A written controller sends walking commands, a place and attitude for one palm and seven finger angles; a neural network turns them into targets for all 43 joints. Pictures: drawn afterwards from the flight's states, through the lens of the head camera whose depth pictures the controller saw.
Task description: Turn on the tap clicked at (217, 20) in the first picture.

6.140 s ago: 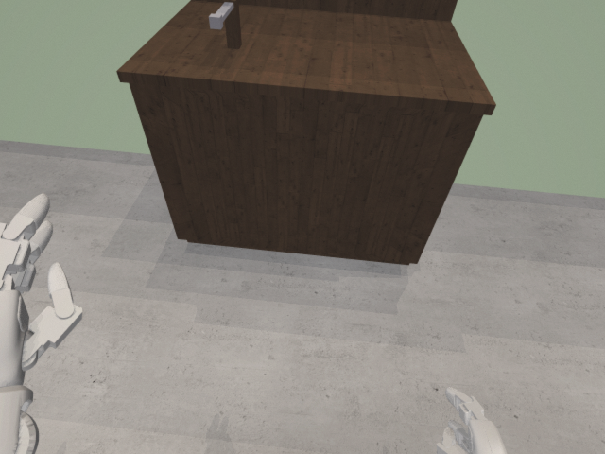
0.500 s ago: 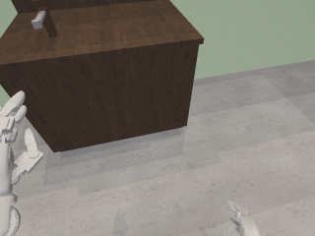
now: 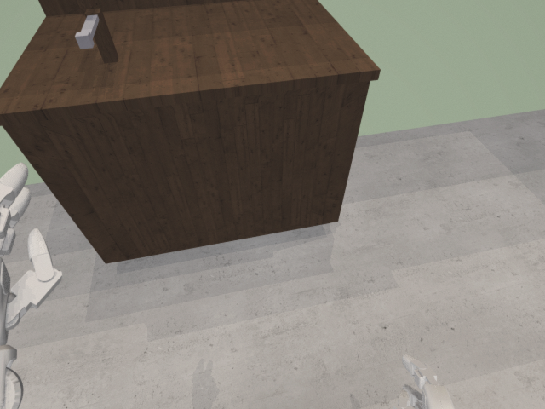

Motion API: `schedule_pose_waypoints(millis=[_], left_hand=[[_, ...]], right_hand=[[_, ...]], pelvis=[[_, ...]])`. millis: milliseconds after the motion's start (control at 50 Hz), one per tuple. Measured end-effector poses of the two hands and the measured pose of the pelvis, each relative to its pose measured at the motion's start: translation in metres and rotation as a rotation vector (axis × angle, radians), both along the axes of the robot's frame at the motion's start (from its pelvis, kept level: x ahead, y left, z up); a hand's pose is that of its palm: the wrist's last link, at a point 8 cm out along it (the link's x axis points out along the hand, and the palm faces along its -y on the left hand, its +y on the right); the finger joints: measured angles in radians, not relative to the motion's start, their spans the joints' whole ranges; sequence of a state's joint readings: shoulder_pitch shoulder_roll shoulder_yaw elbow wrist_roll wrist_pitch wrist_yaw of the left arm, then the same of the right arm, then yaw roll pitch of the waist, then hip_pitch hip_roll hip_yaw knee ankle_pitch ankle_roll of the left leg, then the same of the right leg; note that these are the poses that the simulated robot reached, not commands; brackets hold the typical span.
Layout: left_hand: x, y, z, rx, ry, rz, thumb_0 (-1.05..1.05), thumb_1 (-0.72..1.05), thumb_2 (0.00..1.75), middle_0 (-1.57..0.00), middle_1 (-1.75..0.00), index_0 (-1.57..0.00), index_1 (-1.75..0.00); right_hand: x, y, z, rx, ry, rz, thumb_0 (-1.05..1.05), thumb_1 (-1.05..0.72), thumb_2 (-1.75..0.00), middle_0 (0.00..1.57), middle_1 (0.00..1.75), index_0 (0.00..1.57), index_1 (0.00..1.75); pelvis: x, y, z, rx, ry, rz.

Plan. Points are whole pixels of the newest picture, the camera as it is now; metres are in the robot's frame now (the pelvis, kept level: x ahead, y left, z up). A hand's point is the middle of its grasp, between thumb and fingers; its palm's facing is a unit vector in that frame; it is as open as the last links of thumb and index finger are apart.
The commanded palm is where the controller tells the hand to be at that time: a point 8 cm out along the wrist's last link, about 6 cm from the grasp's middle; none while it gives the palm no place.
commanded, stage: take the last steps up to it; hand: left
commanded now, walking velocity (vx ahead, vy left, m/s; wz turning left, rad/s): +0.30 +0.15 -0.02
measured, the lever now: (84, 40) +0.82 +0.48 +0.16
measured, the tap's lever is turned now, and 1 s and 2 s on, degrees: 0 0 0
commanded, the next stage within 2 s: come to a stop and stand still in 1.60 s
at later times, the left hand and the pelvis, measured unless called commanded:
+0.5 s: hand (52, 185) +0.35 +0.31 +0.17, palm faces +0.39 -0.81 -0.44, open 7.4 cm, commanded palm +0.27 +0.35 +0.18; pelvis +0.11 +0.07 -0.01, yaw -1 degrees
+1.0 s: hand (91, 139) +0.44 +0.30 +0.17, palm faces +0.34 -0.82 -0.46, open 7.4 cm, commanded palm +0.38 +0.35 +0.18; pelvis +0.22 +0.07 +0.01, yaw -1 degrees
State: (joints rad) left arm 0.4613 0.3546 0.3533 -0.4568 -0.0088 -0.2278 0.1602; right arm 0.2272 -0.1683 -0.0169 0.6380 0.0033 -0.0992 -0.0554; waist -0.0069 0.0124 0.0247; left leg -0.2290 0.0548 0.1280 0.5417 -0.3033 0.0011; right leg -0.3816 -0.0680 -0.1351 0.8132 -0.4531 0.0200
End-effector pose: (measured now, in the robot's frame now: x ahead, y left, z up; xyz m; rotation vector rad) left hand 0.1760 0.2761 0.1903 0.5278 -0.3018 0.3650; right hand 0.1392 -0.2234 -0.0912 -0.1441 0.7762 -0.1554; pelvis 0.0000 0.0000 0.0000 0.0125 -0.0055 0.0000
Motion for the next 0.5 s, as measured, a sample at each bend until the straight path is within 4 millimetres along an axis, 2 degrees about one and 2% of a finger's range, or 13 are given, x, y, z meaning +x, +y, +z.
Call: schedule_pose_waypoints(millis=[80,140,260,360,440,500], left_hand=[[0.013,-0.01,0.004,0.059,-0.004,-0.019,0.01,0.89,0.9,-0.21,-0.31,-0.2,-0.3],[0.024,-0.007,0.002,0.034,0.006,-0.014,0.01,0.89,0.9,-0.21,-0.31,-0.21,-0.3],[0.046,0.013,0.0,0.023,0.073,0.014,0.01,0.88,0.9,-0.21,-0.31,-0.21,-0.3],[0.072,0.034,-0.001,0.017,0.058,-0.002,0.01,0.88,0.9,-0.21,-0.31,-0.21,-0.3],[0.104,0.058,-0.002,0.035,-0.039,-0.043,0.01,0.88,0.9,-0.21,-0.31,-0.21,-0.3],[0.129,0.07,-0.003,0.033,-0.053,-0.055,0.01,0.89,0.9,-0.21,-0.31,-0.21,-0.3]], right_hand=[[0.022,0.014,-0.018,0.055,0.003,0.043,0.01,-0.9,-0.9,0.2,0.3,0.2,0.3],[0.034,0.016,-0.024,0.063,0.057,0.065,0.01,-0.9,-0.9,0.2,0.3,0.2,0.3],[0.056,0.011,-0.01,0.007,0.115,0.06,0.01,-0.9,-0.9,0.2,0.3,0.2,0.3],[0.082,0.013,0.002,-0.082,0.103,0.045,0.01,-0.9,-0.9,0.2,0.3,0.2,0.3],[0.111,0.025,0.003,-0.122,0.033,-0.011,0.01,-0.91,-0.9,0.2,0.29,0.2,0.3],[0.127,0.045,0.005,-0.079,-0.002,-0.033,0.01,-0.91,-0.9,0.2,0.29,0.2,0.3]], pelvis=[[0.015,-0.003,-0.009,-0.009,0.002,0.009],[0.024,0.0,-0.007,-0.005,-0.002,0.016],[0.049,0.014,0.007,0.021,0.024,0.017],[0.076,0.038,0.006,0.031,0.022,0.006],[0.098,0.062,-0.011,0.02,0.005,-0.011],[0.108,0.069,-0.009,0.012,0.004,-0.019]])
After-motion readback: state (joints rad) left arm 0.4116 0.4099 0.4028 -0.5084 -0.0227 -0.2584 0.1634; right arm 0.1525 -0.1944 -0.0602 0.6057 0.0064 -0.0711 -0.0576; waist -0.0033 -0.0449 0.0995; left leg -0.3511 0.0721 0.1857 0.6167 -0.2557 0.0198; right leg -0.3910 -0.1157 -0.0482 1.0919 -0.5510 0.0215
